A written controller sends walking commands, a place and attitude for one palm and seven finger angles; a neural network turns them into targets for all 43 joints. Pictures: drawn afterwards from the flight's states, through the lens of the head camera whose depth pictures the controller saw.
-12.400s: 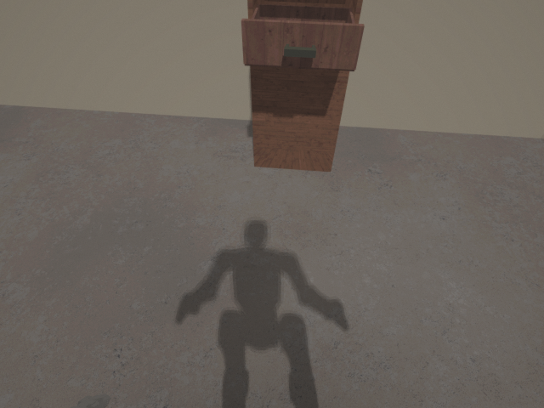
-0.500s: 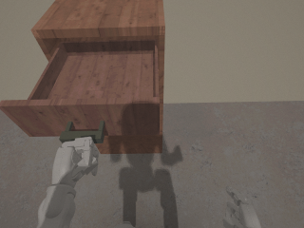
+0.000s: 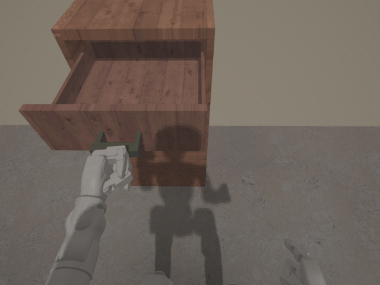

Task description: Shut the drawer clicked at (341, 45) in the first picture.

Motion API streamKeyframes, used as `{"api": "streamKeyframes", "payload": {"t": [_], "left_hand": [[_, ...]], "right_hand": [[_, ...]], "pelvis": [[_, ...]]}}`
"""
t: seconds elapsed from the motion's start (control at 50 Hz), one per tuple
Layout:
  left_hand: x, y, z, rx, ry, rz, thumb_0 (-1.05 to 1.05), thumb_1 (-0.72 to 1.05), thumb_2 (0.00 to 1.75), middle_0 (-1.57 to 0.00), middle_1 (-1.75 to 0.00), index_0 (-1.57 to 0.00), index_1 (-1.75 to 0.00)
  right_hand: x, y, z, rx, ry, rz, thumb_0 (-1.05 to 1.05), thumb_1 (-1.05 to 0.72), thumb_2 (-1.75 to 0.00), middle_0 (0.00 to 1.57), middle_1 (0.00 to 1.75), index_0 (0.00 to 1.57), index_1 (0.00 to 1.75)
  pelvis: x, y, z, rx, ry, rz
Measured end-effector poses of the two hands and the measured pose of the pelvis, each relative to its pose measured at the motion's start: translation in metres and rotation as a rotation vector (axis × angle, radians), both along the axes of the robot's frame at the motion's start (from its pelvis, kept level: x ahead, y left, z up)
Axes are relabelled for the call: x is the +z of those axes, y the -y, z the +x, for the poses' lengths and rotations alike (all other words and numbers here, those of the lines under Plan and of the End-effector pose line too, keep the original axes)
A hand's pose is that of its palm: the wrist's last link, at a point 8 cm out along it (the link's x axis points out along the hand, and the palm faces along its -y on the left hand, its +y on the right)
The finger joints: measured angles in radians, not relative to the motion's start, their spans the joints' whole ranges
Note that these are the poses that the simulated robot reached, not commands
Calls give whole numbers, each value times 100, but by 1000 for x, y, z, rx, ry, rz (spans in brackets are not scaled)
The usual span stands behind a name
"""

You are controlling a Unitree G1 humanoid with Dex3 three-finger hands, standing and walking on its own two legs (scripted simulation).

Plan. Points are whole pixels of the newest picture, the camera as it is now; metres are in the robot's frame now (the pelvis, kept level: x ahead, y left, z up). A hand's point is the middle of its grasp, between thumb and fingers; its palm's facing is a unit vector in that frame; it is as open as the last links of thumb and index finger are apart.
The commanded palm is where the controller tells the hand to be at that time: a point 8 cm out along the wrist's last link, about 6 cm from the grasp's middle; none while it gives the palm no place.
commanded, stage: push the drawer shut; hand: left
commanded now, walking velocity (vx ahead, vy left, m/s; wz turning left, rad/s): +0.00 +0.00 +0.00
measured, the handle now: (118, 142) +0.39 +0.18 +0.07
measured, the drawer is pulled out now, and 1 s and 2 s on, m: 0.27 0.14 0.02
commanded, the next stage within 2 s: none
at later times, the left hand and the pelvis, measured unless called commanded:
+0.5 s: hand (134, 145) +0.39 +0.14 +0.07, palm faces +0.00 -1.00 -0.05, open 2.8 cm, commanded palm +0.38 +0.19 +0.08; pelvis -0.01 +0.01 +0.00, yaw -1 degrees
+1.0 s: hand (136, 123) +0.45 +0.15 +0.07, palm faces +0.01 -1.00 -0.03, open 2.8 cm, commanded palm +0.44 +0.20 +0.08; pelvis +0.00 +0.01 -0.01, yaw -2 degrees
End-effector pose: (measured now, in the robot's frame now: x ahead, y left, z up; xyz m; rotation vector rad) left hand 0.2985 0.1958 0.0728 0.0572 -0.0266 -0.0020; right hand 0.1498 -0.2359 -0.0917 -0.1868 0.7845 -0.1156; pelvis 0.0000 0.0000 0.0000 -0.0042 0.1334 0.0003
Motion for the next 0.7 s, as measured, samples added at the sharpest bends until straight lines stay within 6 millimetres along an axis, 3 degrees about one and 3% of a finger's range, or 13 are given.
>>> {"api": "streamKeyframes", "payload": {"t": [0.4, 0.7], "left_hand": [[1, 0, 56, 3, -2, -6, -5, 79, 96, -140, -160, -140, -160], [0, -4, 95, 5, -9, -16, -7, 75, 94, -140, -160, -140, -160]], "right_hand": [[-11, 4, -58, -73, -152, -16, 1, -90, -89, 20, 30, 20, 30], [-17, 3, -78, -103, -234, -22, 1, -90, -89, 20, 30, 20, 30]], "pelvis": [[2, -9, -6, -19, -16, -3], [-1, -13, -5, -25, -52, -8]]}}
